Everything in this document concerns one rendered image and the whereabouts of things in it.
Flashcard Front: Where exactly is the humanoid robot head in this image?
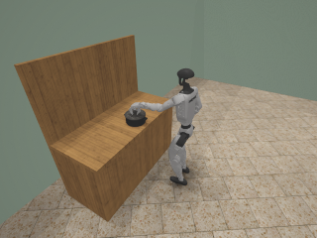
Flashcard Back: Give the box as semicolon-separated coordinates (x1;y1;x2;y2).
177;68;195;95

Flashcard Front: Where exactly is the left robot upper arm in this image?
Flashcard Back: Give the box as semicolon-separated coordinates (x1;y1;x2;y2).
157;94;185;112

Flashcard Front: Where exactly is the humanoid robot torso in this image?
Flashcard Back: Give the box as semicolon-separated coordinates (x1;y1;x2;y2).
175;86;196;140

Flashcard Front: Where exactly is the robot left forearm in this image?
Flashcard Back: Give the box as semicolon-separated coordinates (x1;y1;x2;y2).
138;101;160;111

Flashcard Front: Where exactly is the robot left hand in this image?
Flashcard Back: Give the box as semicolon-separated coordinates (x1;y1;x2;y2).
129;102;141;115

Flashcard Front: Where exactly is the lid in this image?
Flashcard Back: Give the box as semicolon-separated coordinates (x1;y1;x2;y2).
124;108;146;121

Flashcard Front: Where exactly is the pot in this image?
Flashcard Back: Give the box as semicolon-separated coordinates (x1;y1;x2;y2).
124;114;148;127

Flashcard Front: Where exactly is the table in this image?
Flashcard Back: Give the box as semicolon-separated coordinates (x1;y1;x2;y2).
14;35;173;222

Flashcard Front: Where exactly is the right robot upper arm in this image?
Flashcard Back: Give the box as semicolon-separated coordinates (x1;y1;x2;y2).
191;86;202;111

